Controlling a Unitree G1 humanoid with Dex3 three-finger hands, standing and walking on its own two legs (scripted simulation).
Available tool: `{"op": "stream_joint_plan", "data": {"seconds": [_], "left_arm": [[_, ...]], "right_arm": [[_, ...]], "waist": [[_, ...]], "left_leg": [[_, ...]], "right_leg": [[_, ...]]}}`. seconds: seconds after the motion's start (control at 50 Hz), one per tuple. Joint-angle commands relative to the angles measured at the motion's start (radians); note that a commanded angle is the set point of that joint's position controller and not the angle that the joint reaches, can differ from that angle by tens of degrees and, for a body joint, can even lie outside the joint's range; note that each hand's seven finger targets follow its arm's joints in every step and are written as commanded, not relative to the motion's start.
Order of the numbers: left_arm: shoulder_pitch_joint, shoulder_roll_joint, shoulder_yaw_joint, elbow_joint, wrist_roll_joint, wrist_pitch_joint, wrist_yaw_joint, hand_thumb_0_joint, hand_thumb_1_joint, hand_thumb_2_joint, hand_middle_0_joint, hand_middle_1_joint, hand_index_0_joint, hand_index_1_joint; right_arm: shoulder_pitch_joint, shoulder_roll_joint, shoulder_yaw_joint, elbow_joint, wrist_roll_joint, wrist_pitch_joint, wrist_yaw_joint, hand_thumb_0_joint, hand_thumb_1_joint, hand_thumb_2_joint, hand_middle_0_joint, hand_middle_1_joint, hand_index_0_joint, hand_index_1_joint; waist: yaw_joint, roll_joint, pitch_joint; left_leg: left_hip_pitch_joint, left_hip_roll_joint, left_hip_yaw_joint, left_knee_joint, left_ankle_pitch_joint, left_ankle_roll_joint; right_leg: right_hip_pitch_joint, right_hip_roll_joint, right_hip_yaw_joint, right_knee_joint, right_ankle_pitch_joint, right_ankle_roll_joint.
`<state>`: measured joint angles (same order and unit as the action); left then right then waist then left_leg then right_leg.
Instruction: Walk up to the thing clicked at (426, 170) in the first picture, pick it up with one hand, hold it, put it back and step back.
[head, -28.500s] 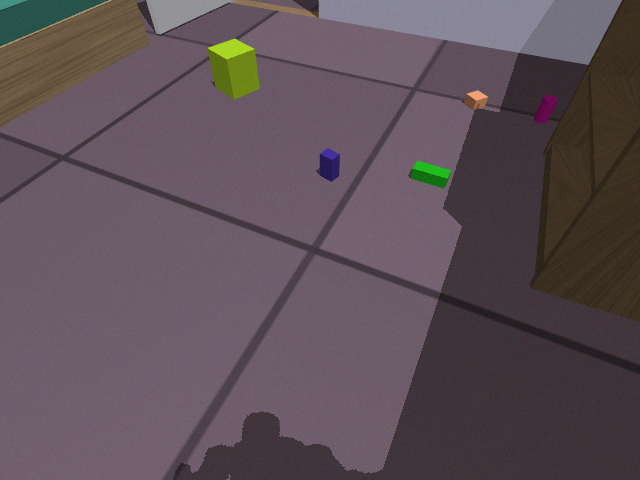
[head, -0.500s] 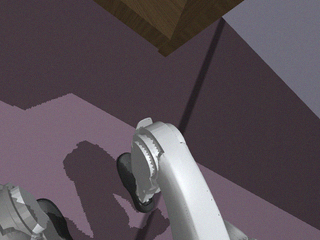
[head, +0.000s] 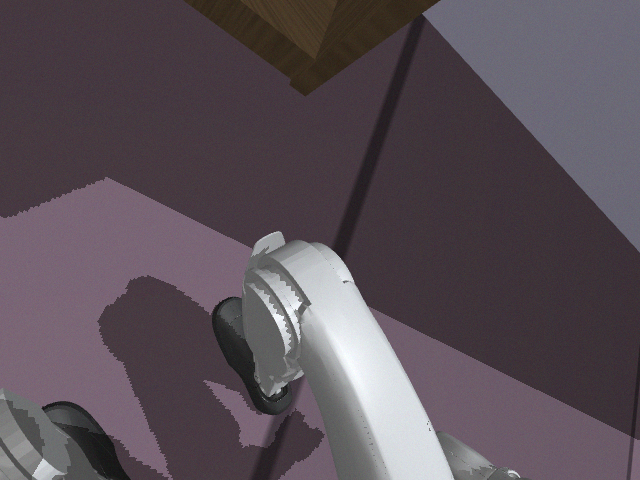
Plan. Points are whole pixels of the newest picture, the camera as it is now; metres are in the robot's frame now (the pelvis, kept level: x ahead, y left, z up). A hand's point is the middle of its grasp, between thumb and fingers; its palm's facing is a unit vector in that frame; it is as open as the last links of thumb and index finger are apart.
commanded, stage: rest palm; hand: left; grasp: from above
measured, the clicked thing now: out of the picture +0.45 +0.36 -0.29
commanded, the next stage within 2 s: close in 0.12 s
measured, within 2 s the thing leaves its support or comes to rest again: neither
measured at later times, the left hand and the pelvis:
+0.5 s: hand out of the picture +0.46 +0.36 -0.26, palm faces -0.21 -0.39 -0.90, open 13.8 cm; pelvis +0.00 +0.00 +0.01, yaw +0 degrees
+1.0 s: hand out of the picture +0.45 +0.36 -0.26, palm faces -0.20 -0.39 -0.90, open 13.6 cm; pelvis +0.00 +0.00 +0.01, yaw +0 degrees
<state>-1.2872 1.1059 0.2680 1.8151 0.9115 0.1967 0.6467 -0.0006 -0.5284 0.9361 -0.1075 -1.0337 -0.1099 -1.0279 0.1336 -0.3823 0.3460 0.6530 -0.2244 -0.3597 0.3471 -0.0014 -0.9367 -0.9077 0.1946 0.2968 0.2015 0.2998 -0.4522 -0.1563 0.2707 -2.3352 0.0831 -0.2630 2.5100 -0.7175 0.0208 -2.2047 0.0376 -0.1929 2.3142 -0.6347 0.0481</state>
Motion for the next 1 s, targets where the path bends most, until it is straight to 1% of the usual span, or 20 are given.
{"op": "stream_joint_plan", "data": {"seconds": [0.0, 0.02, 0.06, 0.12, 0.2, 0.36, 0.4, 0.44, 0.46, 0.52, 0.54, 0.56, 0.58, 0.6, 0.66, 0.76, 0.82, 0.84, 0.9, 0.98], "left_arm": [[-0.172, 0.23, -0.014, -0.082, -0.016, 0.004, 0.032, 0.0, -0.53, 0.93, -0.095, -1.043, -0.096, -1.038], [-0.209, 0.231, -0.017, -0.129, -0.022, -0.005, 0.032, 0.0, -0.517, 0.919, -0.096, -1.051, -0.1, -1.041], [-0.167, 0.239, -0.01, -0.079, -0.026, -0.003, 0.027, 0.0, -0.511, 0.921, -0.097, -1.059, -0.103, -1.049], [-0.196, 0.224, -0.027, -0.1, -0.03, -0.013, 0.019, 0.0, -0.521, 0.945, -0.101, -1.051, -0.1, -1.047], [-0.222, 0.226, -0.037, -0.121, -0.022, -0.027, 0.025, 0.0, -0.506, 0.94, -0.103, -1.055, -0.105, -1.049], [-0.265, 0.201, -0.054, -0.139, -0.021, -0.019, 0.035, 0.0, -0.495, 0.933, -0.103, -1.05, -0.108, -1.041], [-0.243, 0.185, -0.06, -0.12, -0.02, -0.009, 0.035, 0.0, -0.493, 0.936, -0.105, -1.04, -0.109, -1.032], [-0.27, 0.197, -0.056, -0.152, -0.019, -0.006, 0.035, 0.0, -0.497, 0.934, -0.103, -1.046, -0.107, -1.038], [-0.236, 0.193, -0.049, -0.097, -0.019, 0.004, 0.037, 0.0, -0.491, 0.933, -0.101, -1.044, -0.106, -1.036], [-0.219, 0.166, -0.064, -0.087, -0.027, 0.022, 0.038, 0.0, -0.489, 0.93, -0.104, -1.043, -0.109, -1.035], [-0.247, 0.208, -0.04, -0.139, -0.03, 0.019, 0.042, 0.0, -0.477, 0.917, -0.105, -1.056, -0.115, -1.042], [-0.214, 0.177, -0.051, -0.08, -0.035, 0.03, 0.044, 0.0, -0.486, 0.926, -0.104, -1.045, -0.11, -1.035], [-0.242, 0.211, -0.031, -0.12, -0.035, 0.028, 0.051, 0.0, -0.473, 0.914, -0.105, -1.057, -0.115, -1.043], [-0.235, 0.206, -0.036, -0.123, -0.037, 0.032, 0.047, 0.0, -0.49, 0.932, -0.107, -1.048, -0.111, -1.04], [-0.256, 0.219, -0.025, -0.149, -0.042, 0.032, 0.055, 0.0, -0.482, 0.922, -0.105, -1.045, -0.111, -1.035], [-0.239, 0.209, -0.031, -0.124, -0.048, 0.047, 0.044, 0.0, -0.469, 0.916, -0.111, -1.042, -0.119, -1.031], [-0.252, 0.235, -0.02, -0.16, -0.049, 0.043, 0.05, 0.0, -0.464, 0.912, -0.111, -1.044, -0.12, -1.03], [-0.236, 0.243, -0.017, -0.121, -0.046, 0.047, 0.052, 0.0, -0.467, 0.925, -0.111, -1.047, -0.118, -1.037], [-0.23, 0.229, -0.016, -0.112, -0.052, 0.047, 0.05, 0.0, -0.452, 0.937, -0.126, -1.042, -0.13, -1.034], [-0.237, 0.209, -0.036, -0.124, -0.059, 0.043, 0.039, 0.0, -0.408, 0.938, -0.147, -1.054, -0.156, -1.04]], "right_arm": [[0.241, -0.326, -0.084, 0.053, 0.004, 0.002, -0.009, 0.0, -0.927, -0.914, 0.198, 0.301, 0.199, 0.301], [0.222, -0.325, -0.08, 0.024, 0.005, -0.002, -0.01, 0.0, -0.927, -0.913, 0.198, 0.301, 0.199, 0.301], [0.235, -0.324, -0.075, 0.046, 0.007, -0.004, -0.014, 0.0, -0.926, -0.913, 0.198, 0.301, 0.199, 0.301], [0.239, -0.327, -0.077, 0.055, 0.005, -0.006, -0.019, 0.0, -0.926, -0.913, 0.198, 0.301, 0.199, 0.301], [0.227, -0.328, -0.069, 0.058, 0.006, -0.013, -0.02, 0.0, -0.924, -0.912, 0.198, 0.301, 0.199, 0.301], [0.219, -0.34, -0.074, 0.047, -0.003, -0.011, -0.013, 0.0, -0.91, -0.906, 0.199, 0.3, 0.199, 0.3], [0.231, -0.322, -0.067, 0.061, -0.001, -0.008, -0.01, 0.0, -0.909, -0.906, 0.199, 0.3, 0.199, 0.3], [0.224, -0.344, -0.079, 0.042, -0.003, -0.008, -0.01, 0.0, -0.913, -0.908, 0.199, 0.301, 0.199, 0.301], [0.242, -0.331, -0.072, 0.067, -0.001, -0.005, -0.007, 0.0, -0.909, -0.906, 0.199, 0.3, 0.199, 0.3], [0.252, -0.322, -0.066, 0.06, -0.001, -0.001, -0.003, 0.0, -0.909, -0.906, 0.199, 0.3, 0.199, 0.3], [0.229, -0.343, -0.078, 0.028, 0.0, -0.005, -0.004, 0.0, -0.91, -0.906, 0.199, 0.3, 0.199, 0.3], [0.261, -0.33, -0.071, 0.056, -0.002, 0.002, -0.002, 0.0, -0.911, -0.907, 0.199, 0.3, 0.199, 0.3], [0.247, -0.341, -0.076, 0.04, 0.001, -0.001, -0.002, 0.0, -0.911, -0.907, 0.199, 0.3, 0.199, 0.3], [0.241, -0.337, -0.076, 0.032, 0.0, 0.003, -0.001, 0.0, -0.913, -0.908, 0.199, 0.3, 0.199, 0.3], [0.232, -0.336, -0.074, 0.016, 0.001, 0.004, -0.003, 0.0, -0.911, -0.907, 0.199, 0.3, 0.199, 0.3], [0.249, -0.327, -0.067, 0.04, 0.001, 0.005, 0.0, 0.0, -0.909, -0.906, 0.199, 0.3, 0.199, 0.3], [0.24, -0.337, -0.073, 0.02, 0.0, 0.008, -0.005, 0.0, -0.909, -0.906, 0.199, 0.3, 0.199, 0.3], [0.254, -0.34, -0.069, 0.045, 0.001, 0.008, -0.006, 0.0, -0.91, -0.907, 0.199, 0.3, 0.199, 0.301], [0.262, -0.33, -0.068, 0.046, 0.002, 0.012, -0.008, 0.0, -0.909, -0.906, 0.199, 0.3, 0.199, 0.3], [0.253, -0.329, -0.065, 0.042, -0.002, 0.007, -0.01, 0.0, -0.905, -0.904, 0.199, 0.3, 0.199, 0.3]], "waist": [[-0.04, 0.553, -0.682], [-0.041, 0.559, -0.695], [-0.044, 0.524, -0.686], [-0.063, 0.561, -0.673], [-0.061, 0.571, -0.661], [-0.084, 0.62, -0.629], [-0.081, 0.605, -0.626], [-0.082, 0.617, -0.636], [-0.07, 0.594, -0.635], [-0.076, 0.596, -0.641], [-0.069, 0.608, -0.653], [-0.072, 0.588, -0.653], [-0.064, 0.6, -0.651], [-0.074, 0.592, -0.65], [-0.062, 0.605, -0.683], [-0.081, 0.587, -0.649], [-0.063, 0.595, -0.687], [-0.064, 0.602, -0.677], [-0.065, 0.599, -0.687], [-0.086, 0.58, -0.661]], "left_leg": [[0.458, 0.016, 0.094, -0.25, 0.259, -0.013], [0.46, 0.018, 0.09, -0.25, 0.255, -0.012], [0.442, 0.017, 0.088, -0.242, 0.239, -0.009], [0.485, 0.022, 0.074, -0.258, 0.236, -0.017], [0.493, 0.025, 0.067, -0.253, 0.241, -0.02], [0.53, 0.027, 0.051, -0.28, 0.23, -0.031], [0.525, 0.025, 0.054, -0.276, 0.236, -0.03], [0.529, 0.023, 0.06, -0.278, 0.252, -0.03], [0.516, 0.025, 0.054, -0.28, 0.251, -0.032], [0.535, 0.026, 0.05, -0.281, 0.281, -0.033], [0.533, 0.024, 0.054, -0.283, 0.275, -0.031], [0.527, 0.025, 0.055, -0.284, 0.286, -0.031], [0.514, 0.025, 0.051, -0.288, 0.273, -0.031], [0.511, 0.021, 0.057, -0.284, 0.272, -0.028], [0.52, 0.024, 0.068, -0.274, 0.291, -0.025], [0.495, 0.02, 0.067, -0.272, 0.261, -0.023], [0.511, 0.022, 0.076, -0.271, 0.271, -0.021], [0.498, 0.023, 0.075, -0.276, 0.271, -0.023], [0.511, 0.027, 0.071, -0.276, 0.279, -0.025], [0.486, 0.022, 0.072, -0.27, 0.256, -0.019]], "right_leg": [[0.451, 0.061, -0.079, -0.212, 0.268, -0.053], [0.454, 0.064, -0.081, -0.211, 0.264, -0.054], [0.449, 0.062, -0.082, -0.216, 0.253, -0.05], [0.428, 0.061, -0.091, -0.201, 0.245, -0.057], [0.41, 0.059, -0.094, -0.202, 0.25, -0.057], [0.369, 0.053, -0.108, -0.196, 0.241, -0.061], [0.369, 0.053, -0.106, -0.196, 0.247, -0.06], [0.382, 0.054, -0.1, -0.2, 0.264, -0.06], [0.378, 0.054, -0.105, -0.198, 0.258, -0.059], [0.387, 0.052, -0.104, -0.2, 0.284, -0.057], [0.39, 0.056, -0.101, -0.203, 0.279, -0.058], [0.412, 0.055, -0.102, -0.208, 0.293, -0.056], [0.402, 0.056, -0.103, -0.203, 0.28, -0.059], [0.411, 0.055, -0.097, -0.203, 0.284, -0.057], [0.439, 0.064, -0.092, -0.213, 0.302, -0.057], [0.407, 0.055, -0.093, -0.215, 0.274, -0.054], [0.446, 0.062, -0.086, -0.227, 0.284, -0.055], [0.447, 0.06, -0.091, -0.223, 0.283, -0.056], [0.449, 0.063, -0.094, -0.223, 0.288, -0.057], [0.439, 0.06, -0.091, -0.228, 0.272, -0.054]]}}
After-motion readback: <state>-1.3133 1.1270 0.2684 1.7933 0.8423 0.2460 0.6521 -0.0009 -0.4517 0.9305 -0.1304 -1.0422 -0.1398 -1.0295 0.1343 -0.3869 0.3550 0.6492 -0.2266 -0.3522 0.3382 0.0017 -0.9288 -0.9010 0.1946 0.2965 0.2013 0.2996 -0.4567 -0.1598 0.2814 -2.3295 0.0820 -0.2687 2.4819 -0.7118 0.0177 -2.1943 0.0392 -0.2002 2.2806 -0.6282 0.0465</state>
